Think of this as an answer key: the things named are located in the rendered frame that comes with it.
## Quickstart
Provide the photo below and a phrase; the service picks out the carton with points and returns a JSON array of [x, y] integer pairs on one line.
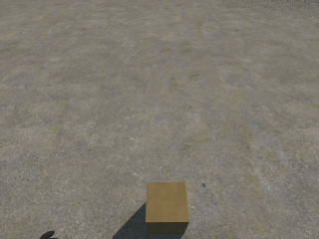
[[166, 208]]

